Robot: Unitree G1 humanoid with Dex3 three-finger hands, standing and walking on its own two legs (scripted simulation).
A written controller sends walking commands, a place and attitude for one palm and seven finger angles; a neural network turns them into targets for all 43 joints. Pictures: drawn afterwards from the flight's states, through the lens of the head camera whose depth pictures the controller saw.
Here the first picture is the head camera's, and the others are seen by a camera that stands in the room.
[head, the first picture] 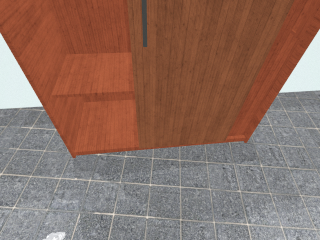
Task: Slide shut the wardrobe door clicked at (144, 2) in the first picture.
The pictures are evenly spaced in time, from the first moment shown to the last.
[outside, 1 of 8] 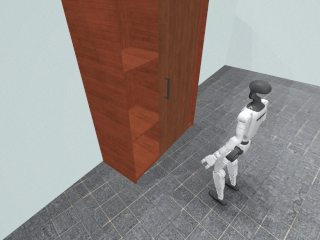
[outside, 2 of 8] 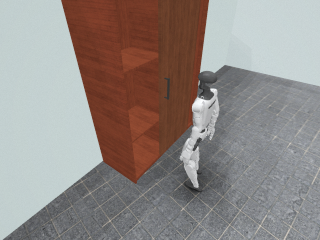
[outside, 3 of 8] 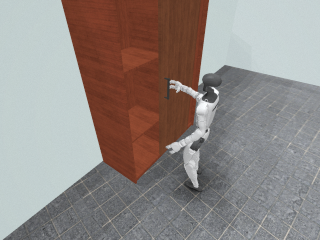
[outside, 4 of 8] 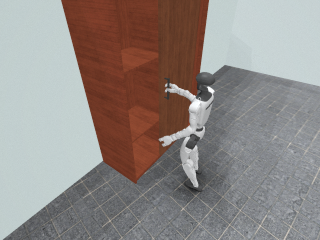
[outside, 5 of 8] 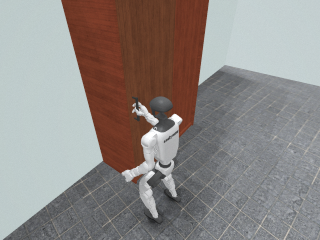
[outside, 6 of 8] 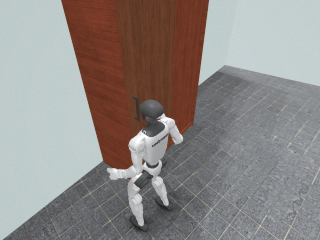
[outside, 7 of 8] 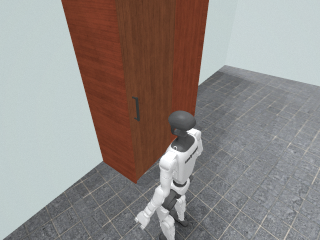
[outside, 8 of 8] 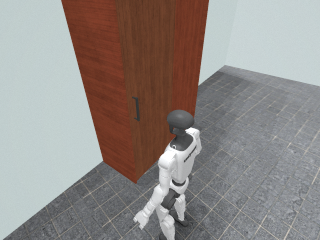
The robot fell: no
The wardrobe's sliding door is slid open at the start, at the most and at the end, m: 0.46 0.46 0.00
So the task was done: yes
